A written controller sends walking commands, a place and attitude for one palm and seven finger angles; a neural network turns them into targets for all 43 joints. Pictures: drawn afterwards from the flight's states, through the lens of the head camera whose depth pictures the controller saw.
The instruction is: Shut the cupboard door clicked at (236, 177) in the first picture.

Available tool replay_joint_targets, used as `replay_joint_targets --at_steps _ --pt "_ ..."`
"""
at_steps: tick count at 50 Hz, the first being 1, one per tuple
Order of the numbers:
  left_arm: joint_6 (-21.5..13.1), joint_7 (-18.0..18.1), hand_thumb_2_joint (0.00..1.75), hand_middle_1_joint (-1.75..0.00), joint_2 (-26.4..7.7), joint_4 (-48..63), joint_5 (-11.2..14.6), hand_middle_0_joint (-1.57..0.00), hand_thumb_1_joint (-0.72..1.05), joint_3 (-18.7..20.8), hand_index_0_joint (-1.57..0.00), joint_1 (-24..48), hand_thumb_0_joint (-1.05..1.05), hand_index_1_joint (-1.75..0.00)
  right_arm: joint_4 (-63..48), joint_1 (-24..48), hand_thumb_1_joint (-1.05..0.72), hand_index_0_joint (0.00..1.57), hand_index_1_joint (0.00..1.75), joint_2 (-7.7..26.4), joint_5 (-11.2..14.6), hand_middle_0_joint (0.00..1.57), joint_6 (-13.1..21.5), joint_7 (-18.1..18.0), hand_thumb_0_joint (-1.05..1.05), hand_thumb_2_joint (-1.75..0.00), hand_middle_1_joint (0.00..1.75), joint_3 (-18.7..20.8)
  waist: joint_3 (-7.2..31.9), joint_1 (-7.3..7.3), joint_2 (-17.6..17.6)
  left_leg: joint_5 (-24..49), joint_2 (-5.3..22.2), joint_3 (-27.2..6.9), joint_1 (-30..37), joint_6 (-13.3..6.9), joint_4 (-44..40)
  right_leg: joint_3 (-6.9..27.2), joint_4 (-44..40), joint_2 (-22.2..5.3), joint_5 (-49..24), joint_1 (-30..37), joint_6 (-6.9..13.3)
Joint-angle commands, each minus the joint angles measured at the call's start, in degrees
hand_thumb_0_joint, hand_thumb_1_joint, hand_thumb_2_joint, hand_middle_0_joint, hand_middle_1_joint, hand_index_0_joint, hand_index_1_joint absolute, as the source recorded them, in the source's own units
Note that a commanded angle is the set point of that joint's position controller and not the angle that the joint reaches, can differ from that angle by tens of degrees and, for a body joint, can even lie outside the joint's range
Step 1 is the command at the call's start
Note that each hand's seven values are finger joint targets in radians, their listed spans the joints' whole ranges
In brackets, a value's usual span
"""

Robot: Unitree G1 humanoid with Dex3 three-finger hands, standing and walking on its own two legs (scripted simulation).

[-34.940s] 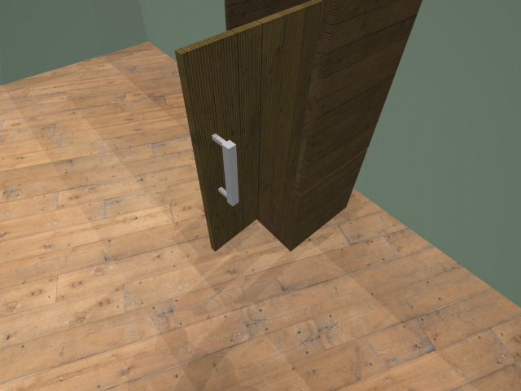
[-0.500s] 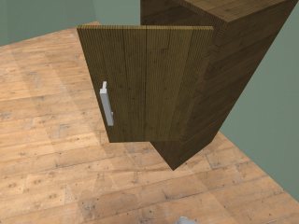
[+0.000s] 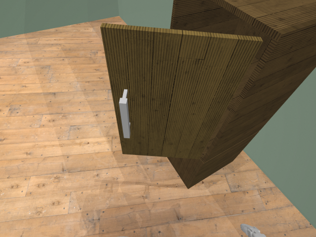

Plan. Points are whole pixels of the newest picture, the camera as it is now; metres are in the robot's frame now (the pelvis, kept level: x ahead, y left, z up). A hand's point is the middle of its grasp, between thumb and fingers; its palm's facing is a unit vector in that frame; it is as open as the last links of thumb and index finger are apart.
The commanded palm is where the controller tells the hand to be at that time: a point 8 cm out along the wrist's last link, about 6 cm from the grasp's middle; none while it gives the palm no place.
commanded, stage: come to a stop and stand still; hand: left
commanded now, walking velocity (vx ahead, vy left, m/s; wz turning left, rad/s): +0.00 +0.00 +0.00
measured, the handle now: (126, 115) +0.45 +0.14 -0.01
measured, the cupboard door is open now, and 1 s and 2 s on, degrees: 57 57 57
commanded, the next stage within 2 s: look again from close up in 0.88 s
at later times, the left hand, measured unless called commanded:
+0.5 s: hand out of the picture -0.02 +0.20 -0.16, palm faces -0.03 -0.98 -0.19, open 7.3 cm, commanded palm none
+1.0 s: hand out of the picture -0.05 +0.16 -0.17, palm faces -0.02 -0.99 -0.14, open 7.3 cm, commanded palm none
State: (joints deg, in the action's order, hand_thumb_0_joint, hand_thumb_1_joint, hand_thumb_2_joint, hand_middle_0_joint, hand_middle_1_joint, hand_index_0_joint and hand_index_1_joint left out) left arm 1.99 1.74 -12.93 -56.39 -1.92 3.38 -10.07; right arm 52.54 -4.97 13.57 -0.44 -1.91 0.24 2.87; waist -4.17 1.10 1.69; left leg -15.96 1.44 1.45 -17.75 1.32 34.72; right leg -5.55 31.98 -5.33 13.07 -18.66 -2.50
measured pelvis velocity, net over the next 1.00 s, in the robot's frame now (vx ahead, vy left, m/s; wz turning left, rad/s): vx -0.03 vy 0.01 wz -0.03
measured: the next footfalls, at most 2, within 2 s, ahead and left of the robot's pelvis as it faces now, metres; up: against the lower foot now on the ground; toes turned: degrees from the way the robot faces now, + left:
right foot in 0.36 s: -0.04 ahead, -0.11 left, +0.00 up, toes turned -1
right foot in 1.78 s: +0.04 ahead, -0.08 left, +0.00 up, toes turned -1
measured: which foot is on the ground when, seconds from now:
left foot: down 0.00-1.00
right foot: down 0.00-0.00, up 0.02-0.34, down 0.36-1.00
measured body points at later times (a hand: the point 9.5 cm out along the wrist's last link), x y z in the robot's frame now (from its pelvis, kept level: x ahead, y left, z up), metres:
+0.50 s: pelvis -0.03 +0.03 +0.02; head -0.01 +0.03 +0.46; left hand -0.01 +0.25 -0.15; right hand -0.02 -0.20 -0.14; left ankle +0.01 +0.11 -0.73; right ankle -0.08 -0.11 -0.73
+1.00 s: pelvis -0.03 +0.01 +0.02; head -0.01 +0.03 +0.46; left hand -0.05 +0.22 -0.15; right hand -0.07 -0.20 -0.14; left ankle +0.01 +0.11 -0.73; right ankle -0.08 -0.11 -0.73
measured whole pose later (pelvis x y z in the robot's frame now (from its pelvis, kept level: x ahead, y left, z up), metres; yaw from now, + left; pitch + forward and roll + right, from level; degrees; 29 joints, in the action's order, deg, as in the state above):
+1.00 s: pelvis -0.03 +0.01 +0.02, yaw -2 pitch -1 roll +0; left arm 0.1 2.5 -6.7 -65.5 -0.9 -0.3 -17.9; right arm 66.1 -18.1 6.5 -0.2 -0.1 -1.6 0.1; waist -2.2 -1.1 1.8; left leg -8.9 -0.3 4.3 -13.7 -2.0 23.1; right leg 0.9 22.2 0.4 16.1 -5.6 0.1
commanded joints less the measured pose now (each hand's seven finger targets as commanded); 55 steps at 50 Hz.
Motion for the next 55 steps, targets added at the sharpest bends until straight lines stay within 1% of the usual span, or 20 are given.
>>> replay_joint_targets --at_steps 1,3,5,7,11,13,16,17,19,21,23,27,34,38,48,49,50,51,53,55 --pt "1.06 0.34 0.9 -0.3 -4.7 4.87 0.8 -0.2 0.9 0.49 -0.2 -1.83 0.0 -0.3 -2.57 -6.65 -0.9 0.2 0.3 11.68 -1.56 0.2 0.56 -1.43 0.0 -0.9 0.3 1.34 4.31 -2.17 -13.74 21.43 19.38 -18.92 -0.26 -11.18 -19.3 6.8 19.97 3.74 20.86 -3.34 1.58" --pt "1.54 0.08 0.9 -0.3 -5.02 3.51 0.47 -0.2 0.9 0.88 -0.2 -3.08 0.0 -0.3 -3.0 -3.36 -0.9 0.2 0.3 9.63 -1.44 0.2 0.95 -2.35 0.0 -0.9 0.3 0.66 3.64 -0.24 -15.3 22.81 15.52 -14.42 1.12 -10.58 -17.67 9.74 28.24 4.4 16.78 -6.09 1.75" --pt "1.2 -0.15 0.9 -0.3 -5.09 2.02 0.79 -0.2 0.9 0.9 -0.2 -4.5 0.0 -0.3 -2.7 -2.8 -0.9 0.2 0.3 7.14 -1.12 0.2 1.38 -2.51 0.0 -0.9 0.3 -0.41 4.22 0.7 -10.55 22.48 12.4 -10.11 3.67 -9.83 -17.03 9.78 28.74 4.43 13.02 -5.38 1.33" --pt "0.95 -0.19 0.9 -0.3 -4.6 1.28 0.92 -0.2 0.9 0.4 -0.2 -5.21 0.0 -0.3 -1.49 -4.32 -0.9 0.2 0.3 6.53 -0.68 0.2 1.7 -2.62 0.0 -0.9 0.3 -0.49 6.73 0.18 -9.36 21.07 12.28 -9.84 8.49 -9.96 -17.56 8.99 24.63 4.04 12.4 -4.89 0.77" --pt "0.55 -0.25 0.9 -0.3 -3.04 0.79 0.94 -0.2 0.9 -0.75 -0.2 -3.88 0.0 -0.3 1.85 -8.4 -0.9 0.2 0.3 6.31 -0.55 0.2 1.84 -2.7 0.0 -0.9 0.3 -0.2 7.34 -1.68 -9.17 21.13 13.35 -11.61 12.72 -10.78 -18.47 7.12 11.46 3.58 13.54 -0.74 1.1" --pt "0.22 -0.2 0.9 -0.3 -2.71 -0.19 0.98 -0.2 0.9 -1.07 -0.2 -4.94 0.0 -0.3 3.33 -9.23 -0.9 0.2 0.3 5.72 -0.35 0.2 1.93 -2.58 0.0 -0.9 0.3 -0.06 6.57 -1.52 -7.39 21.57 12.9 -11.77 12.43 -10.49 -18.16 6.31 4.48 3.93 11.44 2.41 1.69" --pt "-0.41 0.27 0.9 -0.3 -2.47 -3.1 1.0 -0.2 0.9 -1.26 -0.2 -9.71 0.0 -0.3 4.68 -8.69 -0.9 0.2 0.3 4.3 0.34 0.2 2.17 -2.44 0.0 -0.9 0.3 -0.32 6.68 0.15 -4.73 11.85 8.89 -9.98 7.22 -6.19 -17.31 7.73 -10.79 3.18 -0.46 11.79 2.75" --pt "-0.81 0.43 0.9 -0.3 -2.89 -3.73 0.9 -0.2 0.9 -1.41 -0.2 -9.93 0.0 -0.3 4.88 -8.81 -0.9 0.2 0.3 3.14 0.54 0.2 2.21 -2.22 0.0 -0.9 0.3 -0.52 4.97 -0.41 -2.89 6.53 6.5 -8.73 5.17 -4.07 -17.74 10.66 -13.09 1.04 -1.82 12.02 3.95" --pt "-1.09 0.39 0.9 -0.3 -4.18 -3.78 0.9 -0.2 0.9 -1.62 -0.2 -8.93 0.0 -0.3 5.79 -9.63 -0.9 0.2 0.3 1.95 0.41 0.2 2.17 -1.64 0.0 -0.9 0.3 -0.86 2.82 -1.2 -5.68 3.76 3.95 -7.41 6.7 -2.02 -19.11 11.99 -13.32 -1.6 0.37 7.98 5.42" --pt "-2.0 0.34 0.9 -0.3 -2.71 -5.06 1.05 -0.2 0.9 -2.05 -0.2 -8.7 0.0 -0.3 7.23 -10.59 -0.9 0.2 0.3 2.4 0.1 0.2 2.43 -1.7 0.0 -0.9 0.3 -0.92 4.92 -1.59 3.78 10.11 3.92 -5.02 10.84 -2.43 -16.15 11.78 -13.25 -0.73 -3.97 7.36 4.78" --pt "-2.32 0.52 0.9 -0.3 -2.13 -5.18 1.15 -0.2 0.9 -2.43 -0.2 -7.95 0.0 -0.3 8.6 -12.14 -0.9 0.2 0.3 2.29 0.31 0.2 2.71 -1.68 0.0 -0.9 0.3 -1.03 4.52 -1.92 5.88 11.81 4.22 -4.59 11.81 -2.71 -16.02 11.52 -14.23 -0.9 -3.83 7.13 4.34" --pt "-1.94 0.67 0.9 -0.3 -1.32 -5.87 1.35 -0.2 0.9 -2.58 -0.2 -8.64 0.0 -0.3 10.56 -12.95 -0.9 0.2 0.3 1.78 0.13 0.2 2.43 -1.77 0.0 -0.9 0.3 -1.54 0.14 -1.7 0.73 6.37 3.86 -4.43 9.8 -2.42 -17.87 12.01 -15.32 -0.55 0.88 5.48 4.41" --pt "-1.63 0.64 0.9 -0.3 -0.35 -6.89 1.33 -0.2 0.9 -2.64 -0.2 -10.15 0.0 -0.3 11.9 -15.62 -0.9 0.2 0.3 0.19 -0.06 0.2 1.97 -2.04 0.0 -0.9 0.3 -1.74 -3.38 -1.56 -1.81 1.13 3.49 -4.41 6.57 -2.24 -19.06 12.0 -16.12 0.03 4.25 4.7 4.66" --pt "-1.86 0.67 0.9 -0.3 0.34 -7.2 1.37 -0.2 0.9 -2.61 -0.2 -10.76 0.0 -0.3 12.13 -16.67 -0.9 0.2 0.3 -0.29 -0.07 0.2 2.08 -2.2 0.0 -0.9 0.3 -1.66 -1.69 -1.57 -0.17 1.99 3.63 -4.52 7.41 -2.37 -18.37 12.01 -16.09 0.37 3.89 5.33 4.66" --pt "-2.1 0.88 0.9 -0.3 1.79 -7.91 1.36 -0.2 0.9 -2.8 -0.2 -12.33 0.0 -0.3 12.38 -16.56 -0.9 0.2 0.3 -0.86 0.04 0.2 2.41 -2.53 0.0 -0.9 0.3 -1.71 -1.23 -1.55 -1.4 6.12 4.12 -4.65 8.65 -2.7 -17.06 11.62 -15.5 0.43 0.37 5.44 4.64" --pt "-4.58 2.59 0.9 -0.3 -0.13 -7.9 -0.17 -0.2 0.9 -3.6 -0.2 -14.3 0.0 -0.3 8.2 -11.08 -0.9 0.2 0.3 1.06 0.07 0.2 3.83 -1.48 0.0 -0.9 0.3 -2.23 -2.7 -0.25 -7.05 14.86 4.38 -3.28 5.12 -1.53 -5.69 11.67 -14.58 -1.34 -9.95 3.72 4.6" --pt "-4.71 2.23 0.9 -0.3 -2.28 -5.08 0.66 -0.2 0.9 -2.99 -0.2 -12.25 0.0 -0.3 6.9 -13.89 -0.9 0.2 0.3 -1.35 -0.26 0.2 3.41 -1.06 0.0 -0.9 0.3 -2.16 0.53 -2.93 -6.9 3.45 3.16 -3.76 5.24 -1.88 -7.03 12.68 -13.66 -1.93 2.53 3.05 5.98" --pt "-4.7 1.87 0.9 -0.3 -1.52 -4.47 0.81 -0.2 0.9 -3.23 -0.2 -10.53 0.0 -0.3 6.98 -15.47 -0.9 0.2 0.3 -0.55 -0.55 0.2 3.18 -1.08 0.0 -0.9 0.3 -1.91 1.2 -3.57 -7.03 0.99 3.12 -4.48 3.82 -2.5 -7.36 11.87 -11.39 -0.21 7.14 2.85 6.35" --pt "-4.9 1.52 0.9 -0.3 -0.26 -3.87 0.77 -0.2 0.9 -3.25 -0.2 -12.03 0.0 -0.3 5.95 -15.6 -0.9 0.2 0.3 -0.6 -0.69 0.2 3.83 -1.15 0.0 -0.9 0.3 -2.08 4.46 -2.39 -9.01 6.91 3.95 -5.87 4.0 -3.74 -8.07 10.26 -8.39 1.18 1.66 5.08 6.5" --pt "-4.66 1.43 0.9 -0.3 0.23 -4.22 0.98 -0.2 0.9 -3.42 -0.2 -12.71 0.0 -0.3 5.13 -15.02 -0.9 0.2 0.3 0.16 -0.44 0.2 3.92 -1.38 0.0 -0.9 0.3 -2.07 4.39 -1.99 -3.92 8.1 4.2 -6.43 4.48 -4.32 -8.21 10.24 -7.41 1.7 1.77 4.78 6.16"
